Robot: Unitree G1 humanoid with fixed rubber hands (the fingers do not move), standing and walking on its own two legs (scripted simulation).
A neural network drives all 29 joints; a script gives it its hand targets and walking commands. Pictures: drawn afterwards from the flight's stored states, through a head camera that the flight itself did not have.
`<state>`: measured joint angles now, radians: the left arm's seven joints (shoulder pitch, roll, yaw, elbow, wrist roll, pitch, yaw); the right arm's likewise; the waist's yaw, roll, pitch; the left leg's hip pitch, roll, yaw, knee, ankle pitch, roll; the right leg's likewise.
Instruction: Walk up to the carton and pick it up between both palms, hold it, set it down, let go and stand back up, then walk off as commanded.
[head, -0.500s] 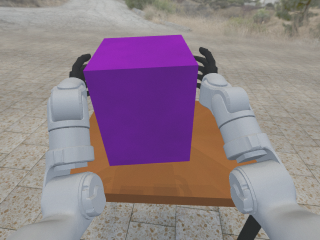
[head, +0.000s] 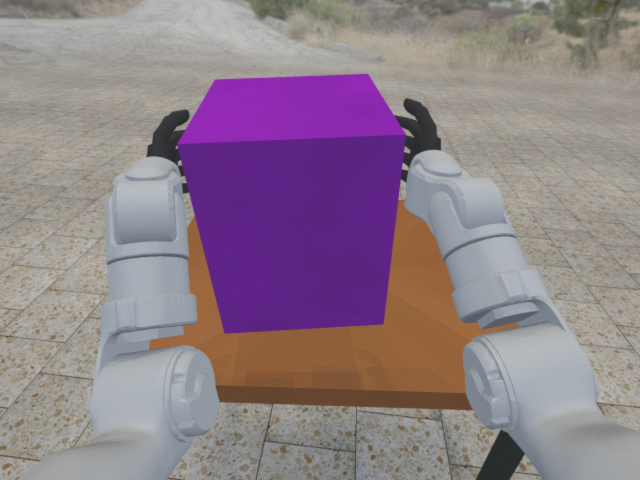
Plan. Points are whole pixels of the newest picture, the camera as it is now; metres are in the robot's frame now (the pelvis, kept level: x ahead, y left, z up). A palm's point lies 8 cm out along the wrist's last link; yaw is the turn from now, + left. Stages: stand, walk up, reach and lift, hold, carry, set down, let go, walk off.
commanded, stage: hold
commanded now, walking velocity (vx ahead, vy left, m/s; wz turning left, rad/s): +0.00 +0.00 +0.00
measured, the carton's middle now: (298, 200) +0.39 +0.01 +0.25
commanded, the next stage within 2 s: none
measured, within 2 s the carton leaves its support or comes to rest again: neither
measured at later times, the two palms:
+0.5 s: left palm (165, 173) +0.36 +0.16 +0.30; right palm (422, 160) +0.36 -0.13 +0.32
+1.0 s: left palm (167, 178) +0.36 +0.16 +0.29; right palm (420, 163) +0.36 -0.13 +0.31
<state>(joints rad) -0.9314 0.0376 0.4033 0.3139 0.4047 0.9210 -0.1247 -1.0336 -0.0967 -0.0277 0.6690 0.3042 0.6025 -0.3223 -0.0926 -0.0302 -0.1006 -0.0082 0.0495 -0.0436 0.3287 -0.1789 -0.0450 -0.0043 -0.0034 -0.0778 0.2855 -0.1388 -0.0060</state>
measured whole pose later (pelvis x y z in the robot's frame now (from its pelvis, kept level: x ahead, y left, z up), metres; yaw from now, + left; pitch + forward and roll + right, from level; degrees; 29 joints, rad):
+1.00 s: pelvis +0.00 +0.00 +0.00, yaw +0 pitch -8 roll -1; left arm -0.91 0.04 0.39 0.27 0.40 0.93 -0.13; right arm -1.03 -0.10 -0.01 0.65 0.33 0.61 -0.34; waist -0.11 -0.04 -0.09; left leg -0.01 0.05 -0.05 0.34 -0.19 -0.05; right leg 0.01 0.00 -0.08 0.28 -0.14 -0.01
